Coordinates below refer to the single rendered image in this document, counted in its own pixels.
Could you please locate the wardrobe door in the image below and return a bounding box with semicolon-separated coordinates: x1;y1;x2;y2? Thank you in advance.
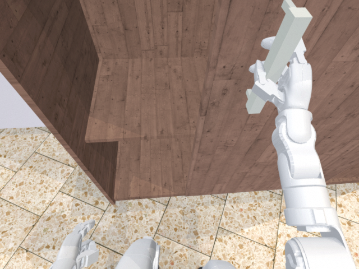
332;163;359;179
185;0;359;196

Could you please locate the robot left forearm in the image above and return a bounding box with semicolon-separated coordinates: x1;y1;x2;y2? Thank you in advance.
49;258;77;269

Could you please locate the handle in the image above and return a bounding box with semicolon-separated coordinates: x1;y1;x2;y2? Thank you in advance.
246;0;313;114

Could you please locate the robot left thigh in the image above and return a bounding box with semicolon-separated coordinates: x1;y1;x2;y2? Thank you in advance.
115;238;160;269

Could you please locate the robot right upper arm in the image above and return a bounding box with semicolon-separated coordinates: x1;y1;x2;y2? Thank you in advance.
285;237;354;269

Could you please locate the robot right hand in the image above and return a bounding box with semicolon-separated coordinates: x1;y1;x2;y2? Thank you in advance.
249;36;312;114

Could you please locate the robot left hand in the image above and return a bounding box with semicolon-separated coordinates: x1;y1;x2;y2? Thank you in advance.
56;219;99;269

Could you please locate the robot right forearm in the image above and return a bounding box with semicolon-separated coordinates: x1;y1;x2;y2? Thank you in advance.
271;108;357;269

